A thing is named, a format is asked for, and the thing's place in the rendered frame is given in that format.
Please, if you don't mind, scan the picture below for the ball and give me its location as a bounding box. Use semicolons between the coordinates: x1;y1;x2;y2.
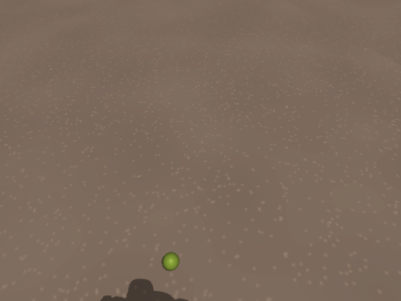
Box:
162;252;179;271

